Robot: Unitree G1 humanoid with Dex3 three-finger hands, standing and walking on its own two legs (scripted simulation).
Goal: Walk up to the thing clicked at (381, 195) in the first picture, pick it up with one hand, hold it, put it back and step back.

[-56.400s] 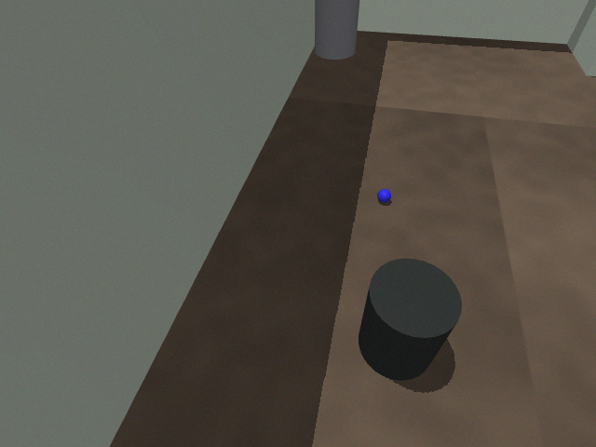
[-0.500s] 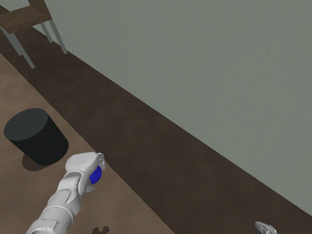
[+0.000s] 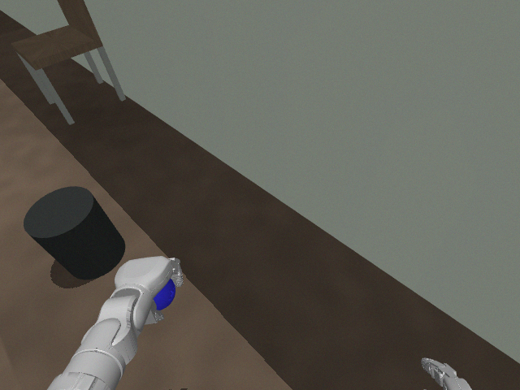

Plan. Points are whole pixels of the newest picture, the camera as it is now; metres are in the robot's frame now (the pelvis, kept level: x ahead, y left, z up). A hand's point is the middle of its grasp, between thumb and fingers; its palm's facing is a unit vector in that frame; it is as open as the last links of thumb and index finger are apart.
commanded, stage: hold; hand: left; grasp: from above
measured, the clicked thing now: (157, 291) +0.31 +0.23 -0.06
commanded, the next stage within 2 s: crouch in 1.00 s
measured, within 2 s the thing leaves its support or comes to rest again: neither
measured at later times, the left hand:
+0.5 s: hand (150, 307) +0.27 +0.22 -0.04, palm faces -0.46 -0.06 -0.89, open 8.4 cm
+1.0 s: hand (148, 307) +0.27 +0.22 -0.04, palm faces -0.45 -0.06 -0.89, open 8.4 cm
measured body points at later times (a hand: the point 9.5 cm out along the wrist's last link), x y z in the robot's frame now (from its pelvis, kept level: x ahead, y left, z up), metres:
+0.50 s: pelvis -0.02 +0.00 +0.00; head -0.01 -0.02 +0.45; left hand +0.29 +0.22 +0.01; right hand +0.14 -0.25 -0.11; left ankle +0.01 +0.13 -0.73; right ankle +0.00 -0.14 -0.73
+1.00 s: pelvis -0.01 +0.00 +0.00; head -0.01 -0.02 +0.45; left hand +0.29 +0.22 +0.01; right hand +0.14 -0.25 -0.11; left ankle +0.01 +0.13 -0.73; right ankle +0.00 -0.14 -0.73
